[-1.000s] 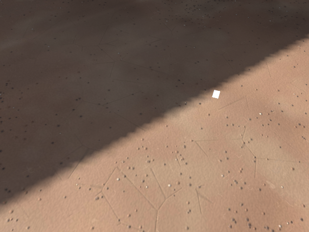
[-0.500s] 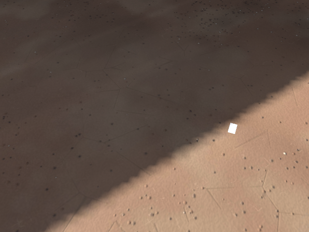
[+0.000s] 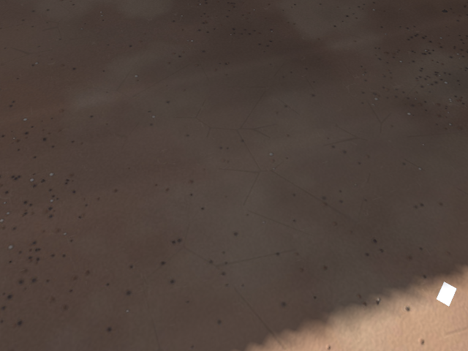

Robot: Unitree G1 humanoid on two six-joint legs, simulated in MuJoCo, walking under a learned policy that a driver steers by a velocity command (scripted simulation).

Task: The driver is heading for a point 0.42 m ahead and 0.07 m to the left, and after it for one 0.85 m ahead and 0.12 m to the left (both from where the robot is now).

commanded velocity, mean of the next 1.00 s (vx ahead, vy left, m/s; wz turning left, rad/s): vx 0.28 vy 0.00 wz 0.41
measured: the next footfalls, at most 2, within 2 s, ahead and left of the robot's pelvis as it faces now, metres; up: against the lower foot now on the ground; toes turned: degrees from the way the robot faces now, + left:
right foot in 0.36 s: +0.40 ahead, -0.12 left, +0.00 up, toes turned +15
left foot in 0.80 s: +0.40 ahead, +0.15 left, +0.00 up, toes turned +22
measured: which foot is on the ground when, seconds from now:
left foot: down 0.00-0.36, up 0.38-0.78, down 0.80-1.00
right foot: up 0.00-0.34, down 0.36-0.80, up 0.82-1.00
